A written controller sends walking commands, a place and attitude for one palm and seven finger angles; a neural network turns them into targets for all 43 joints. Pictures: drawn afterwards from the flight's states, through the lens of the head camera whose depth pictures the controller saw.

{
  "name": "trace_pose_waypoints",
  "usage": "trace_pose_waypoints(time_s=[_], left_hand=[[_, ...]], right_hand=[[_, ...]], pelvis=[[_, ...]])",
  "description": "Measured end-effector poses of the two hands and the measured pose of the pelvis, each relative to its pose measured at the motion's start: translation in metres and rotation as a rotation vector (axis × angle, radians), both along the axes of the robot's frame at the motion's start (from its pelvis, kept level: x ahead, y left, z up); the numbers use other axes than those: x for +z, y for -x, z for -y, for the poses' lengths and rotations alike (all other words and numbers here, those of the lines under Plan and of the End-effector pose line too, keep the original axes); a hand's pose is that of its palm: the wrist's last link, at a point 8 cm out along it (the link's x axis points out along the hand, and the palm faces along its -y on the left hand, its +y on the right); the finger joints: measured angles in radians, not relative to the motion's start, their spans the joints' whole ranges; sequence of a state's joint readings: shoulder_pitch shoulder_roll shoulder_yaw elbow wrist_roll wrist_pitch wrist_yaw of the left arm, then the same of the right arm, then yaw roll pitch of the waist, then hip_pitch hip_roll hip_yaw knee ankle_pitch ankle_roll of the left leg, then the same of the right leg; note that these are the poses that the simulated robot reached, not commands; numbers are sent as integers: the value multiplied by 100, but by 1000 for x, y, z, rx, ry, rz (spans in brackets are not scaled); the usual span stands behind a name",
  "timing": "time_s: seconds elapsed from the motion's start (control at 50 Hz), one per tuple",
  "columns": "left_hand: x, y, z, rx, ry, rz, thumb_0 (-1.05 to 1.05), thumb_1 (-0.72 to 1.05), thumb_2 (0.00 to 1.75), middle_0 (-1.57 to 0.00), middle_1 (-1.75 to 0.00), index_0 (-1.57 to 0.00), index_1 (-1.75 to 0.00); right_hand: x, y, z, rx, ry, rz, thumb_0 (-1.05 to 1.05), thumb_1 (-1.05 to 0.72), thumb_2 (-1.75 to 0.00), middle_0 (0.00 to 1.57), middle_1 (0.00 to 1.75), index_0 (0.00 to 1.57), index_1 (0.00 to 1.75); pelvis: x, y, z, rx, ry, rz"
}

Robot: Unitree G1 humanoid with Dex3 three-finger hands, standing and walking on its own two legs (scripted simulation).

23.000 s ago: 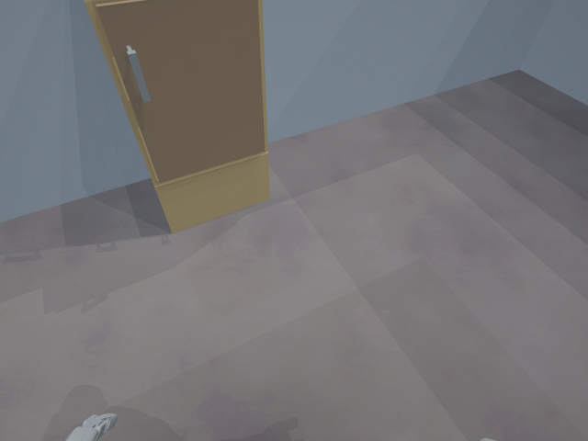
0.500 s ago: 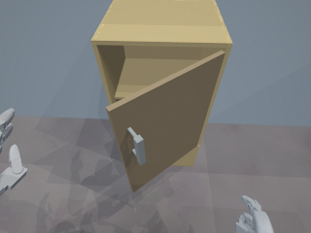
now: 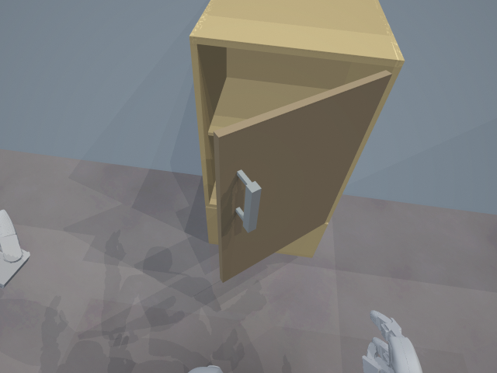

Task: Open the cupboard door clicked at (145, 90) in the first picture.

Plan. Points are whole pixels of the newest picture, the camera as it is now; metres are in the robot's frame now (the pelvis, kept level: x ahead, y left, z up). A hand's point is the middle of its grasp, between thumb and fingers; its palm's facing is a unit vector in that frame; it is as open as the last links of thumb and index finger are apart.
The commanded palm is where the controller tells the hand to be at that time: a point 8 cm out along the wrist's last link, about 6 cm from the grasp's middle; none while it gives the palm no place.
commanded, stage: step back with the hand held close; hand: left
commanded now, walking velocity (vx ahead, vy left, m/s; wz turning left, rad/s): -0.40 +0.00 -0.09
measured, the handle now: (245, 201) +0.44 +0.04 -0.02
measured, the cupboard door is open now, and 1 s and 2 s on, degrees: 40 40 40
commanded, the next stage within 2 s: stop stepping back and stand still in 0.44 s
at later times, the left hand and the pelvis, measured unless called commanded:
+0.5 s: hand out of the picture +0.14 +0.27 +0.17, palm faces +0.32 -0.87 -0.36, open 7.4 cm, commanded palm +0.07 +0.31 +0.19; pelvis -0.10 +0.02 +0.01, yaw -6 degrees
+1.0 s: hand out of the picture +0.00 +0.23 +0.17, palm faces +0.18 -0.86 -0.47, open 7.4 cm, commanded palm -0.03 +0.30 +0.19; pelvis -0.21 +0.02 +0.01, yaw -8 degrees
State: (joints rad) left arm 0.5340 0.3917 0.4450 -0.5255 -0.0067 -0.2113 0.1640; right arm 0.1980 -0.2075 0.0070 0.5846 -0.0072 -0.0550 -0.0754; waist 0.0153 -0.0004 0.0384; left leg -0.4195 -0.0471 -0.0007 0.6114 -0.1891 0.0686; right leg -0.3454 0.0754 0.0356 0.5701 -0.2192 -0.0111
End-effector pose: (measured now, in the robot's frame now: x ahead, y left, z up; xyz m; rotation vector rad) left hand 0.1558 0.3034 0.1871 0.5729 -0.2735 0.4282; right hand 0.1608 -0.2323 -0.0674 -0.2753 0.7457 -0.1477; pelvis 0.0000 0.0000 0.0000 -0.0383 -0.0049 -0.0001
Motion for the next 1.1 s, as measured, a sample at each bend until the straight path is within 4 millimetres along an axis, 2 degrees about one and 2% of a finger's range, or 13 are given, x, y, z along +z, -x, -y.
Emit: trace_pose_waypoints(time_s=[0.1, 0.18, 0.34, 0.48, 0.6, 0.66, 0.74, 0.82, 0.86, 0.94, 1.0, 1.04, 1.1], left_hand=[[-6, 6, 0, -71, 34, 17, 1, 89, 90, -21, -30, -21, -31], [-6, 13, -10, -112, -1, 16, 1, 89, 90, -21, -30, -21, -31], [12, 37, -35, -65, -12, 34, 1, 89, 90, -21, -30, -21, -31], [-4, 46, -12, -162, 109, 35, 1, 89, 90, -20, -30, -20, -31], [3, 80, 20, -348, -17, 81, 2, 89, 90, -21, -30, -20, -31], [19, 106, 24, -394, -67, 115, 2, 89, 90, -21, -30, -21, -31], [29, 123, 7, -330, -90, 203, 1, 88, 90, -21, -30, -21, -31], [14, 114, -20, -172, 10, 150, 1, 88, 90, -21, -30, -21, -31], [5, 115, -22, -139, 40, 72, 1, 89, 90, -21, -30, -21, -31], [-4, 149, 7, -220, 36, -68, 2, 90, 90, -20, -30, -20, -30], [3, 183, 26, -303, 21, -81, 2, 89, 90, -21, -30, -20, -31], [14, 196, 24, -297, -9, -37, 2, 89, 90, -21, -30, -21, -31], [25, 199, 6, -214, -38, 50, 1, 88, 90, -22, -30, -22, -31]], right_hand=[[5, 11, -1, -10, 21, 6, 1, -90, -90, 20, 30, 20, 30], [11, 22, -5, -24, 55, 18, 1, -90, -90, 20, 30, 20, 30], [25, 45, -29, -8, 35, 15, 1, -90, -90, 20, 30, 20, 30], [27, 70, -38, 21, 18, 44, 1, -90, -90, 20, 30, 20, 30], [10, 123, -25, -12, -2, 80, 0, -90, -90, 21, 30, 20, 30], [7, 166, -17, -78, 9, 28, 1, -90, -90, 21, 30, 20, 30], [-1, 213, -2, -185, 50, -9, 1, -90, -90, 21, 30, 20, 30], [-10, 250, 0, -221, 47, -37, 1, -90, -90, 20, 30, 20, 30], [-10, 266, -3, -224, 21, -38, 1, -90, -90, 20, 30, 20, 30], [-7, 292, -6, -222, -28, -27, 1, -90, -90, 20, 30, 20, 30], [-5, 306, -4, -219, -26, -62, 1, -90, -90, 20, 30, 20, 30], [-2, 311, -2, -215, -9, -83, 1, -90, -90, 20, 30, 20, 30], [0, 308, 2, -205, 21, -72, 1, -90, -90, 20, 30, 20, 30]], pelvis=[[-1, 14, -8, 7, 16, 2], [-4, 26, -17, 0, 26, 4], [12, 47, -25, -40, 65, -63], [12, 89, -23, -90, 59, -123], [-10, 147, -16, -136, 28, -71], [-9, 149, -17, -150, 22, -28], [-13, 142, -22, -145, -1, -17], [-8, 168, -29, -146, -19, 4], [-3, 183, -28, -144, -22, 13], [3, 204, -24, -126, -22, 27], [8, 208, -22, -141, -44, 19], [13, 209, -21, -142, -54, 3], [13, 211, -24, -130, -59, -8]])
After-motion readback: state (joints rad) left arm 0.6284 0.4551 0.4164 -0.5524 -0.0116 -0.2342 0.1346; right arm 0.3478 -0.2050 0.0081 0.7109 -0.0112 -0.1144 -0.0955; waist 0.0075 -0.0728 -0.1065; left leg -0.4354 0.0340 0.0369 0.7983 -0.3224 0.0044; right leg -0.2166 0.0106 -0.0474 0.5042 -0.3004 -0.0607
